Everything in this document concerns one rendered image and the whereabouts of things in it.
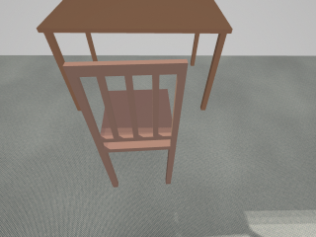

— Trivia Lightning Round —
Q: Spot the chair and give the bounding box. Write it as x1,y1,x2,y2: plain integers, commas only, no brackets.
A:
62,59,189,188

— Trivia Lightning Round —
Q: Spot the table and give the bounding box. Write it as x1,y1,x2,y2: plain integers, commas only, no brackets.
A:
37,0,233,111

